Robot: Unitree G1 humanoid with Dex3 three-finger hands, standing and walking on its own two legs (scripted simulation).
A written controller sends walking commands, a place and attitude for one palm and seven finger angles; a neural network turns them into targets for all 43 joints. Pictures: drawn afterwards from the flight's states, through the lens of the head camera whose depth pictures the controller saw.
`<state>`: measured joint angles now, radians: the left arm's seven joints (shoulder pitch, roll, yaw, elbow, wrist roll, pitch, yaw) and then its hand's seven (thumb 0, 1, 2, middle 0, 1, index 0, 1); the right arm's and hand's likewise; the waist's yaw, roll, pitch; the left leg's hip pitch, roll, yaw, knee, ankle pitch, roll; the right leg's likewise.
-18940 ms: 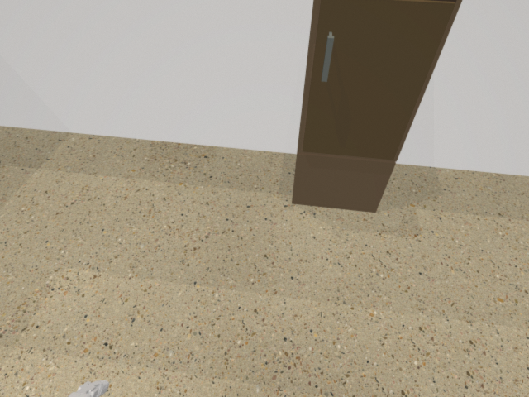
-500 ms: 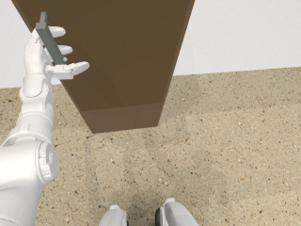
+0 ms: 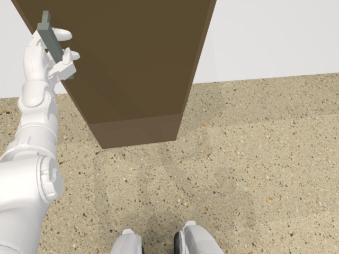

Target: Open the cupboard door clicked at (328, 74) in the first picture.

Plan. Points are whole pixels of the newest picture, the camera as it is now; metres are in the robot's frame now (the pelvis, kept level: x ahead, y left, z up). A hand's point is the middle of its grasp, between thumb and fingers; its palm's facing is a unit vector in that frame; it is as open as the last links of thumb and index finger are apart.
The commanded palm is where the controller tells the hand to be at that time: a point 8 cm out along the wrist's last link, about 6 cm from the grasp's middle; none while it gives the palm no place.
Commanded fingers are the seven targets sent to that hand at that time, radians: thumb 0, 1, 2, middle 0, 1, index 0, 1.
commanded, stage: pull the door open along its arc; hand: left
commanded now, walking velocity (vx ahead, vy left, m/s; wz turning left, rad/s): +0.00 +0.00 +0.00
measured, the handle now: (58, 48) +0.57 +0.21 +0.09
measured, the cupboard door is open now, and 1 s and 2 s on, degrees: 1 42 43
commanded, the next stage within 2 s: open thumb and fingers to let go in 1.00 s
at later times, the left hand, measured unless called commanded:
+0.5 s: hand (79, 99) +0.43 +0.15 +0.08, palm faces +0.04 -1.00 +0.02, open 5.8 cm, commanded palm +0.38 +0.21 +0.08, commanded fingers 0.00 0.90 0.90 -0.40 -1.35 -0.40 -1.35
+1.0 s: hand (138, 147) +0.32 +0.04 +0.09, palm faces +0.40 -0.92 -0.04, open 6.0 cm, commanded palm +0.25 +0.07 +0.08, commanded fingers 0.00 0.90 0.90 -0.40 -1.35 -0.40 -1.35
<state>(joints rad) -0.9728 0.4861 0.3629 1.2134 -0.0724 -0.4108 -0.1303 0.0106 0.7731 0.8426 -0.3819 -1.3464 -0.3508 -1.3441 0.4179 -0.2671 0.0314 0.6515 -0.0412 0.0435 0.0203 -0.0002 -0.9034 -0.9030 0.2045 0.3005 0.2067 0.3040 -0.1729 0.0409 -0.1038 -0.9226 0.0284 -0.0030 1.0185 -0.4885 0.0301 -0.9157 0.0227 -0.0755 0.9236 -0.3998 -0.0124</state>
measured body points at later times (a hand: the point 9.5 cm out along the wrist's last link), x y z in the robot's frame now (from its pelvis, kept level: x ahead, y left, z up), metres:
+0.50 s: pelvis +0.02 +0.00 +0.02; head +0.10 +0.00 +0.46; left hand +0.42 +0.21 +0.09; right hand +0.07 -0.26 -0.09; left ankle -0.01 +0.09 -0.67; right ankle +0.01 -0.12 -0.67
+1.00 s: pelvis +0.01 -0.04 +0.02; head +0.04 -0.05 +0.47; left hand +0.29 +0.09 +0.09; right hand +0.20 -0.23 -0.08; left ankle -0.01 +0.09 -0.67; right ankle +0.01 -0.12 -0.67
